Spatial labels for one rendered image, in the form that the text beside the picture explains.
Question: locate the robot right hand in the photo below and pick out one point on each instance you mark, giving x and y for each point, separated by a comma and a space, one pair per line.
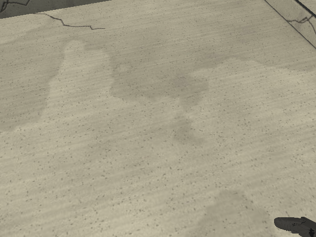
301, 226

